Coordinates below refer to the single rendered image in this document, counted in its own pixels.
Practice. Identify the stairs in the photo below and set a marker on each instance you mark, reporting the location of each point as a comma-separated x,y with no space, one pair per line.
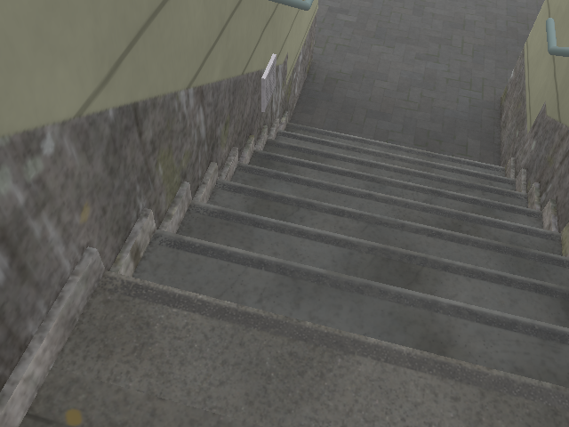
420,249

